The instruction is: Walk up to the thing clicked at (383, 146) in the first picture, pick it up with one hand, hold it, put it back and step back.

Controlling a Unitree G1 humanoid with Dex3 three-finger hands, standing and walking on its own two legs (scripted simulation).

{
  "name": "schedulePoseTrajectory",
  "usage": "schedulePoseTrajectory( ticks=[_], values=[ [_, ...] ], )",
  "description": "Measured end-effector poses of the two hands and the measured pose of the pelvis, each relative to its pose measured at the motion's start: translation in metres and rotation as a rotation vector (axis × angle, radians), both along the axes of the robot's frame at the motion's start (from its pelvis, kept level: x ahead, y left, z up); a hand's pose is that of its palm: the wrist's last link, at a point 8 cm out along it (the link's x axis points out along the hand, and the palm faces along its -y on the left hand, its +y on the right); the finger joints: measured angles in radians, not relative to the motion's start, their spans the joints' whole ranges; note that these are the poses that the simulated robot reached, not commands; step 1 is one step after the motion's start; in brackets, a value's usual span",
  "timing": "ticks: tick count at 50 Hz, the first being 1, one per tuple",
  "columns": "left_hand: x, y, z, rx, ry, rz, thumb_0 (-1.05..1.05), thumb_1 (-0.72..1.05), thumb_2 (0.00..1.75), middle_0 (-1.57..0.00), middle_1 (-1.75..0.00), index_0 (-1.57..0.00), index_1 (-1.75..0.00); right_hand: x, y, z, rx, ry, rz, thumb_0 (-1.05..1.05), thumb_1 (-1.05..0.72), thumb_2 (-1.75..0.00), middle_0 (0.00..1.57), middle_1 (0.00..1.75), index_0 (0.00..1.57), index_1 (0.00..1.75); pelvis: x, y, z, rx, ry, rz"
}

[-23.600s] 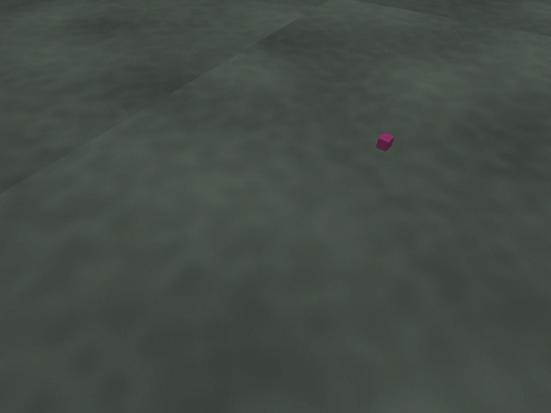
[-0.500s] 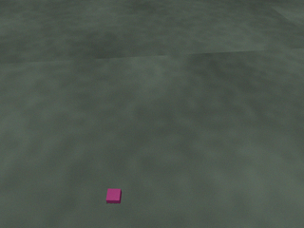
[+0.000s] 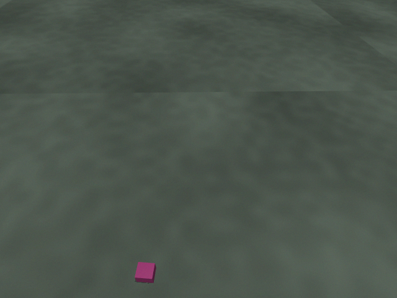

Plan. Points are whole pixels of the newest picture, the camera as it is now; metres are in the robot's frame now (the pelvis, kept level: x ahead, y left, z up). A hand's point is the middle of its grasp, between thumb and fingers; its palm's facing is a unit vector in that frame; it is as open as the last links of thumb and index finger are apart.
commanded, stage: walk up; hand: left
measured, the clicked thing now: (145, 272) +0.42 +0.24 -0.75
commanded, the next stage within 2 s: stand in 1.00 s
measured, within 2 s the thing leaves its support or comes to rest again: neither
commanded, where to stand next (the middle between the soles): +0.03 +0.00 m, yaw +1 degrees
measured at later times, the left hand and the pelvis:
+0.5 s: hand out of the picture +0.09 +0.25 -0.15, palm faces +0.03 -0.94 -0.33, open 7.4 cm; pelvis +0.01 +0.00 +0.00, yaw +0 degrees
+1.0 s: hand out of the picture +0.08 +0.26 -0.15, palm faces +0.02 -0.95 -0.32, open 7.4 cm; pelvis +0.00 +0.01 +0.00, yaw +0 degrees
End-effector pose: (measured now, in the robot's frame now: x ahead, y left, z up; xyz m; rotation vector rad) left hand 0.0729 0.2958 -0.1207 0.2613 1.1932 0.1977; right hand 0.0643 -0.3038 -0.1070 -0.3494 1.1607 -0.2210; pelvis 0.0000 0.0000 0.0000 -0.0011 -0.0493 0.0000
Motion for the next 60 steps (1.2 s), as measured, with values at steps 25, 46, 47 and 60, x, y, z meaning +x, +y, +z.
schedulePoseTrajectory(
  ticks=[25, 46, 47, 60],
  values=[
    [0.010, 0.003, 0.007, 0.024, 0.006, 0.023, 0.00, 0.90, 0.90, -0.21, -0.30, -0.21, -0.30, 0.026, 0.004, -0.002, 0.019, -0.002, 0.011, 0.01, -0.91, -0.90, 0.21, 0.30, 0.20, 0.30, 0.007, -0.001, 0.004, 0.000, 0.003, 0.003],
    [0.002, 0.007, 0.005, 0.015, 0.025, 0.015, 0.00, 0.90, 0.90, -0.21, -0.30, -0.21, -0.30, -0.001, 0.009, -0.004, 0.017, 0.043, -0.016, 0.01, -0.91, -0.90, 0.21, 0.30, 0.20, 0.30, 0.000, 0.005, 0.005, 0.000, 0.001, -0.002],
    [0.002, 0.008, 0.005, 0.016, 0.026, 0.015, 0.00, 0.90, 0.90, -0.21, -0.30, -0.21, -0.30, -0.001, 0.009, -0.004, 0.018, 0.043, -0.016, 0.01, -0.91, -0.90, 0.21, 0.30, 0.20, 0.30, 0.000, 0.005, 0.005, 0.000, 0.001, -0.002],
    [-0.005, 0.010, 0.010, 0.035, 0.023, -0.006, 0.00, 0.90, 0.90, -0.21, -0.30, -0.21, -0.30, 0.002, 0.017, -0.007, 0.043, 0.041, -0.008, 0.01, -0.91, -0.90, 0.21, 0.30, 0.20, 0.30, -0.007, 0.009, 0.006, -0.002, -0.002, -0.002]
  ],
)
